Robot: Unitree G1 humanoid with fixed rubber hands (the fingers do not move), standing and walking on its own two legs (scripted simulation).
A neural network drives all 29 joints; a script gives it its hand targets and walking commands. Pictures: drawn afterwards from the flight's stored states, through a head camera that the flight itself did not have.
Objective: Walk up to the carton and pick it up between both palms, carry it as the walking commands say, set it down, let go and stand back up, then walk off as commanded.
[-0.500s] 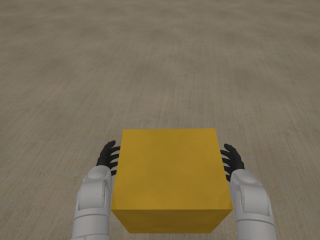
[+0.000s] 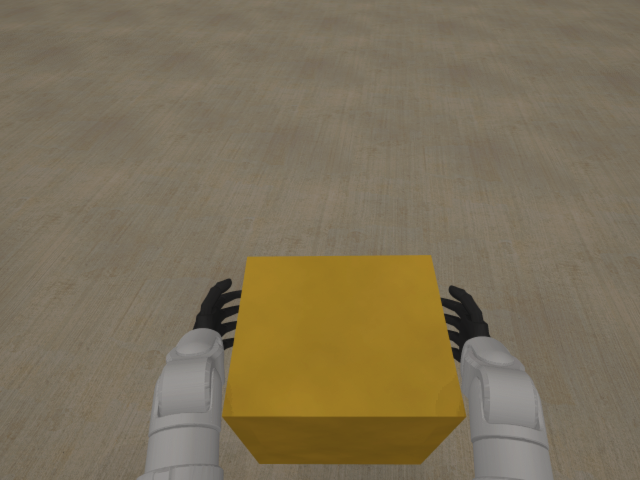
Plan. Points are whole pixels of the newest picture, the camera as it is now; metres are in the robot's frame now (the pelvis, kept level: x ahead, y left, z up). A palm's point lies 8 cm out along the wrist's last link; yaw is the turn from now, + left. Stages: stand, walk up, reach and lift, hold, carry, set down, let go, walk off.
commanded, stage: hold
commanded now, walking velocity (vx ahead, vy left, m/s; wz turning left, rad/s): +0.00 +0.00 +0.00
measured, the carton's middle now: (339, 366) +0.28 +0.00 -0.03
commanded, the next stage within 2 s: carry in 0.04 s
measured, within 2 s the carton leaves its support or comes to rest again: neither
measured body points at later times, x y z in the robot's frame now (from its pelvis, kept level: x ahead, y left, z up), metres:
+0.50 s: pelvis +0.13 +0.02 -0.01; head +0.10 +0.02 +0.44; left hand +0.39 +0.18 +0.09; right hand +0.38 -0.15 +0.09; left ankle +0.02 +0.12 -0.75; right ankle +0.18 -0.09 -0.73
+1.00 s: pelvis +0.41 +0.06 -0.02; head +0.40 +0.07 +0.43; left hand +0.64 +0.25 +0.06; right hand +0.66 -0.09 +0.06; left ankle +0.49 +0.14 -0.75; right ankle +0.24 -0.07 -0.70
